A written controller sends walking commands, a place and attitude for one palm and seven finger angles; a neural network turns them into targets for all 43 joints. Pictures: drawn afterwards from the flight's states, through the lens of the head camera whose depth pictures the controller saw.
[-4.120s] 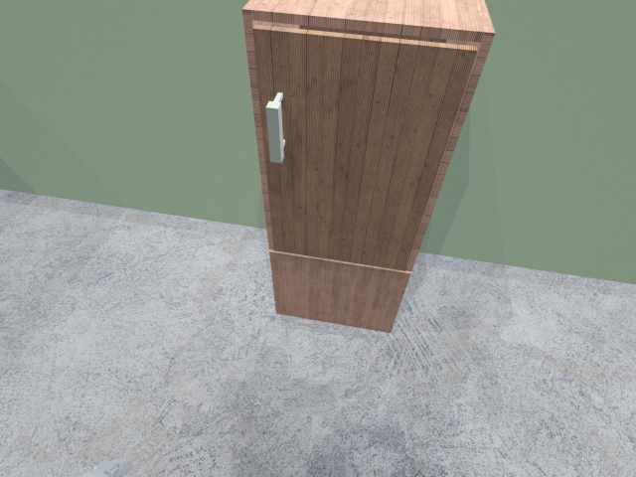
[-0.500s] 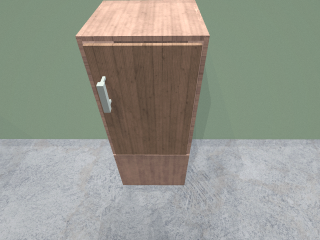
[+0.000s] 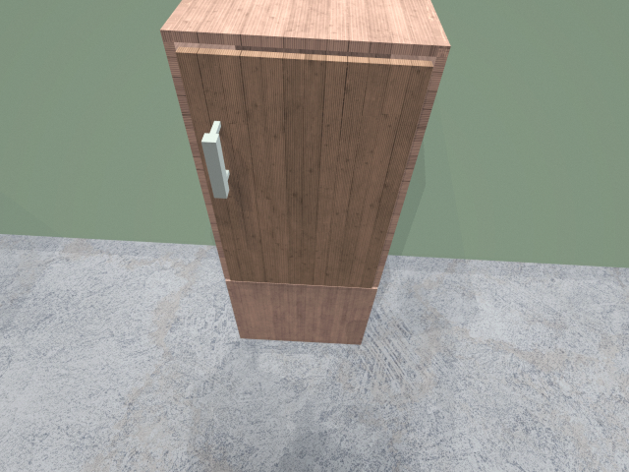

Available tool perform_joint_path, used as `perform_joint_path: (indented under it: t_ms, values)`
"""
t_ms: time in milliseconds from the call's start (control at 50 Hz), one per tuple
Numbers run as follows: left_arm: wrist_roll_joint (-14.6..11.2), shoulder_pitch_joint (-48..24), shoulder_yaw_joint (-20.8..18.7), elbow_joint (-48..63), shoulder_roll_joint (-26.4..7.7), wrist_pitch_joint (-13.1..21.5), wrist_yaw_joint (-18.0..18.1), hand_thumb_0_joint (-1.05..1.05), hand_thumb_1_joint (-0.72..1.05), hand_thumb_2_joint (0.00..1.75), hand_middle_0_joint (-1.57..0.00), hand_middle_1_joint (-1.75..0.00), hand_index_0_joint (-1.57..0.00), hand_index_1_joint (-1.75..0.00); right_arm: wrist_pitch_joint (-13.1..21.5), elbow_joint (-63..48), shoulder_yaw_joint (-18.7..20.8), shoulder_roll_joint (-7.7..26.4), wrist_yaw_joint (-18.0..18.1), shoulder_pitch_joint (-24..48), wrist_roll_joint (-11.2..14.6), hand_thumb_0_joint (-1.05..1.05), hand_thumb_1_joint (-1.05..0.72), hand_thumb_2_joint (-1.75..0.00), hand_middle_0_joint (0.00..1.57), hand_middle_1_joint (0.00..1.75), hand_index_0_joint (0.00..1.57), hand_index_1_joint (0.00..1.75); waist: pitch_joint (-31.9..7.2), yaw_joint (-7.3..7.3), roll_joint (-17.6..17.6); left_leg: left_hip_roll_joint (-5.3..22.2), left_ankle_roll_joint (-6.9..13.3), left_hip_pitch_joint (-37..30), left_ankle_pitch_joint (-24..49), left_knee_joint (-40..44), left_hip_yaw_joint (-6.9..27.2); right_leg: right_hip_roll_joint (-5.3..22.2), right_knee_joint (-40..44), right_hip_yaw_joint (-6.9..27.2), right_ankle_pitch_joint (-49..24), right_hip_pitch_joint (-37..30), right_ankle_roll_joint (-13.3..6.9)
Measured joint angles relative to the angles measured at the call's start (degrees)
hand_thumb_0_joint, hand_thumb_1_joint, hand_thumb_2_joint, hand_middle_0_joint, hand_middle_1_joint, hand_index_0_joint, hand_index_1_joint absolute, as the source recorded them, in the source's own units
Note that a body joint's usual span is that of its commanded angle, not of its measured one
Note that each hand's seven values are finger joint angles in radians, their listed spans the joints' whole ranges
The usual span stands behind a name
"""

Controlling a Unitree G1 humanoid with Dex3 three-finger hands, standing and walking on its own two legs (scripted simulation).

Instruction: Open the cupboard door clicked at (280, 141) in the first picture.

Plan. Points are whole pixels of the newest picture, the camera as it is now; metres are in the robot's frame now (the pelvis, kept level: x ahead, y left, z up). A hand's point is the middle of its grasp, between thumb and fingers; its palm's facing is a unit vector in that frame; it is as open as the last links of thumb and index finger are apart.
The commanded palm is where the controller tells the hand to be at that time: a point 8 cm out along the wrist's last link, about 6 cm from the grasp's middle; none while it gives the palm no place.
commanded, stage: look again from close up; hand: left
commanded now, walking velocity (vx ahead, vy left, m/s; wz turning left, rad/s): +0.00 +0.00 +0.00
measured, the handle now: (218, 159) +0.58 +0.20 +0.05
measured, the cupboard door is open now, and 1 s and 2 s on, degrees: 0 0 0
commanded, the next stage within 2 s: shuffle to correct the standing spot in 0.32 s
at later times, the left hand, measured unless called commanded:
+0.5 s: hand out of the picture -0.05 +0.22 -0.18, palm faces +0.03 -0.98 -0.18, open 7.4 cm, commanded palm none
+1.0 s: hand out of the picture -0.02 +0.15 -0.17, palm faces +0.02 -0.99 -0.11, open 7.4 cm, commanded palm none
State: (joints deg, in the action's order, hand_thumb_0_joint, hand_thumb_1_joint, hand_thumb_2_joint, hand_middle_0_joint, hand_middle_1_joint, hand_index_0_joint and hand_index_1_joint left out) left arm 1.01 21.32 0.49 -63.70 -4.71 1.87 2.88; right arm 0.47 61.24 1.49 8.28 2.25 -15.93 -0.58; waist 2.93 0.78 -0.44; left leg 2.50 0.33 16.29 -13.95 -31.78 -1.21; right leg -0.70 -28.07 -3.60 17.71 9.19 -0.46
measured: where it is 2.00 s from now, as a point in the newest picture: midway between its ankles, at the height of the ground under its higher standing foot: outside the picture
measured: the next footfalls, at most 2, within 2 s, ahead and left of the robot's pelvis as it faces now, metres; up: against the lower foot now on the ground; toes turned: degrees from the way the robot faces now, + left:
right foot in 1.08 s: +0.05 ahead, -0.14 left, +0.00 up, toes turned -4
left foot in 1.40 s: +0.16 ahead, +0.07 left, +0.00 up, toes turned +4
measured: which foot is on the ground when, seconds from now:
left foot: down 0.00-1.00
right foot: down 0.00-0.84, up 0.86-1.00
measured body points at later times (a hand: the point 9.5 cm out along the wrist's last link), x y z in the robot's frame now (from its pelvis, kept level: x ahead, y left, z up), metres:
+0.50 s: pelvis -0.03 +0.04 +0.00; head -0.04 +0.06 +0.45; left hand -0.05 +0.27 -0.16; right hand -0.01 -0.19 -0.14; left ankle +0.03 +0.12 -0.73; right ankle -0.03 -0.11 -0.73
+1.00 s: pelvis +0.01 +0.00 +0.00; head +0.01 +0.01 +0.45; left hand -0.02 +0.20 -0.16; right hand -0.01 -0.21 -0.15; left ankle +0.03 +0.12 -0.73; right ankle +0.02 -0.11 -0.70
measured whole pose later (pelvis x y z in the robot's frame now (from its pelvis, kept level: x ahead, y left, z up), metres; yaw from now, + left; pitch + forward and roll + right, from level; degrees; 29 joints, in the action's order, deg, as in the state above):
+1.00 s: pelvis +0.01 +0.00 +0.00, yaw -1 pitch +0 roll +0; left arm 1.8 22.8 -1.2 -61.3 -6.8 -0.1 -0.5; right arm 2.8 60.8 1.4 6.3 1.3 -21.0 -1.7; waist -1.0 1.2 1.8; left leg 1.4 1.6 14.2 -14.0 -28.2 -4.5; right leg 2.6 -48.0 -4.5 23.6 23.4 -2.1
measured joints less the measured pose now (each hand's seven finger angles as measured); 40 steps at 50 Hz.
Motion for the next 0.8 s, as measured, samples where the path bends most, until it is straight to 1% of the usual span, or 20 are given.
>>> perform_joint_path:
  t_ms: [60,140,200,280,400,460,500,560,620,660,700,760,800]
  values:
    - [0.1,-0.3,-0.4,0.4,-1.5,-1.0,0.1,0.00,0.90,0.89,-0.21,-0.30,-0.20,-0.30,0.6,-0.7,-0.3,0.0,0.2,0.0,-0.2,0.02,-0.93,-0.90,0.20,0.30,0.20,0.30,-1.5,-0.71,1.6,-1.3,0.6,-0.2,-1.5,-1.5,-0.4,1.4,-1.9,0.2,1.4,-0.1,1.0]
    - [0.3,-1.0,-0.5,1.5,-3.0,-1.5,-0.2,0.00,0.90,0.89,-0.20,-0.30,-0.20,-0.30,0.4,-1.5,-0.5,0.4,0.2,0.5,-0.3,0.02,-0.94,-0.90,0.20,0.30,0.20,0.30,-3.2,-1.36,1.8,-2.0,1.6,-0.1,-1.7,-2.0,-0.7,2.1,-1.8,0.4,1.1,-0.3,1.7]
    - [0.3,-1.4,-0.6,2.4,-4.0,-1.7,-0.4,0.00,0.90,0.89,-0.20,-0.30,-0.20,-0.30,0.3,-2.4,-0.6,0.5,-0.1,0.9,-0.3,0.01,-0.94,-0.90,0.20,0.30,0.20,0.30,-3.9,-1.34,1.9,-2.6,2.2,0.0,-0.9,-1.2,-1.1,2.8,-1.5,0.7,0.5,0.1,2.0]
    - [0.4,-1.7,-0.6,3.4,-5.1,-2.0,-0.8,0.00,0.91,0.89,-0.20,-0.30,-0.20,-0.30,0.2,-3.2,-0.7,0.6,-0.5,0.9,-0.4,0.01,-0.94,-0.90,0.20,0.30,0.20,0.30,-4.4,-1.16,2.2,-3.6,2.9,0.1,0.8,0.9,-1.6,3.7,-0.9,1.2,-0.5,1.0,2.0]
    - [0.5,-1.1,-0.7,4.0,-6.1,-2.1,-1.0,0.00,0.91,0.89,-0.20,-0.30,-0.20,-0.30,-0.1,-3.0,-0.9,0.8,-1.0,-0.1,-0.5,0.01,-0.93,-0.90,0.20,0.30,0.20,0.30,-4.4,-1.03,2.3,-4.4,3.4,0.3,3.3,3.8,-1.9,4.5,0.3,1.4,-2.0,1.9,2.0]
    - [0.5,-0.3,-0.6,3.8,-6.1,-2.1,-1.1,0.00,0.91,0.89,-0.20,-0.30,-0.20,-0.30,-0.3,-2.4,-1.0,0.8,-1.2,-0.8,-0.5,0.01,-0.93,-0.90,0.20,0.30,0.20,0.30,-4.3,-0.99,2.3,-4.5,3.4,0.3,4.0,4.7,-1.9,4.5,0.8,1.4,-2.5,2.1,2.0]
    - [0.6,0.3,-0.6,3.5,-6.0,-2.2,-1.3,0.00,0.91,0.89,-0.20,-0.30,-0.20,-0.30,-0.6,-1.8,-1.0,0.7,-1.3,-1.4,-0.6,0.01,-0.92,-0.90,0.20,0.30,0.20,0.30,-4.4,-0.86,2.2,-4.5,3.4,0.3,4.1,4.9,-1.9,4.4,0.3,1.5,-1.5,2.4,1.4]
    - [0.9,1.5,-0.7,3.1,-5.6,-2.6,-1.7,0.00,0.91,0.89,-0.20,-0.30,-0.20,-0.30,-1.1,-1.0,-0.8,0.5,-1.4,-2.4,-0.7,0.01,-0.92,-0.90,0.20,0.30,0.20,0.30,-4.8,-0.66,2.0,-4.3,3.3,0.6,3.4,4.7,-1.6,3.8,-1.0,1.7,1.8,3.0,0.0]
    - [0.9,2.7,-0.9,2.9,-5.1,-2.6,-2.1,0.00,0.91,0.89,-0.20,-0.30,-0.20,-0.30,-1.5,-0.4,-0.5,0.3,-1.3,-3.1,-0.8,0.01,-0.91,-0.90,0.20,0.30,0.20,0.30,-4.8,-0.74,1.6,-3.8,3.0,1.0,2.4,4.1,-1.2,3.2,-1.1,1.7,2.1,3.1,-0.6]
    - [0.8,3.5,-1.1,2.8,-4.6,-2.3,-2.2,0.00,0.91,0.89,-0.20,-0.30,-0.20,-0.30,-1.5,0.0,-0.4,0.1,-1.3,-3.5,-0.8,0.01,-0.91,-0.90,0.20,0.30,0.20,0.30,-4.7,-0.93,1.5,-3.5,2.7,1.3,1.3,3.2,-0.9,2.7,-0.8,1.6,1.3,2.9,-0.5]
    - [0.6,4.5,-1.2,2.6,-4.2,-1.9,-2.2,0.00,0.91,0.89,-0.20,-0.30,-0.20,-0.30,-1.5,0.2,-0.3,0.0,-1.3,-3.8,-0.8,0.01,-0.91,-0.90,0.20,0.30,0.20,0.30,-4.7,-1.18,1.5,-3.2,2.4,1.9,-1.5,1.3,-0.7,2.4,-0.6,1.6,0.1,2.8,-0.2]
    - [0.3,5.9,-1.3,1.9,-3.3,-1.3,-1.9,0.00,0.91,0.89,-0.20,-0.30,-0.20,-0.30,-1.0,0.2,-0.3,0.0,-1.5,-4.2,-0.8,0.01,-0.91,-0.90,0.20,0.30,0.20,0.30,-4.5,-1.31,1.5,-2.2,2.6,3.1,-5.2,-2.7,-0.7,1.7,-1.2,1.1,-0.7,2.4,0.4]
    - [0.2,6.8,-1.2,1.2,-2.9,-1.2,-1.8,0.00,0.90,0.89,-0.20,-0.30,-0.20,-0.30,-0.6,0.3,-0.3,-0.1,-1.7,-4.3,-0.8,0.01,-0.91,-0.90,0.20,0.30,0.20,0.30,-4.6,-1.21,1.8,-1.8,2.5,2.8,-4.3,-3.3,-0.8,1.5,-2.4,0.7,0.7,2.1,0.5]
